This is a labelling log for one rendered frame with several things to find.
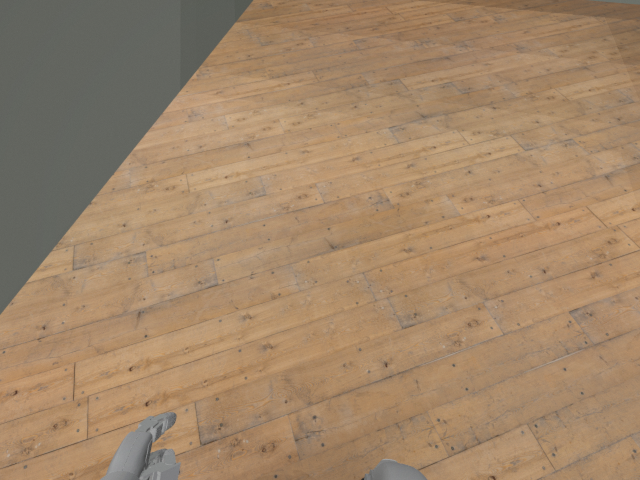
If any left robot hand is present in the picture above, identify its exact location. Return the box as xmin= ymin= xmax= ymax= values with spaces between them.
xmin=106 ymin=412 xmax=181 ymax=480

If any robot right shin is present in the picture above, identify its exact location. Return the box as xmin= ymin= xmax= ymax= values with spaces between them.
xmin=373 ymin=459 xmax=398 ymax=470

